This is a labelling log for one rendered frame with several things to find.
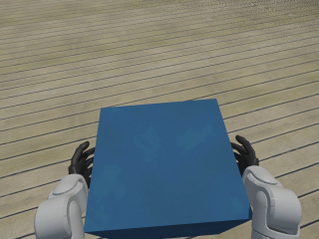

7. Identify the robot left forearm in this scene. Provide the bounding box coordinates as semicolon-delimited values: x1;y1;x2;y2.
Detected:
34;173;89;239

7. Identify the robot right hand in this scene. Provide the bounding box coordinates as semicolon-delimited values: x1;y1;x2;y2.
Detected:
230;134;259;177

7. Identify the robot left hand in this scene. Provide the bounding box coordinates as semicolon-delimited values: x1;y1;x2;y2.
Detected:
68;141;95;189

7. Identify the carton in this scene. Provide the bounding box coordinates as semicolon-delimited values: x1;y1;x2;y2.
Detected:
84;99;253;239

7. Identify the robot right forearm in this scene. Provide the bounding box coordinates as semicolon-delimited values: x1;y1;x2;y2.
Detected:
241;165;302;239

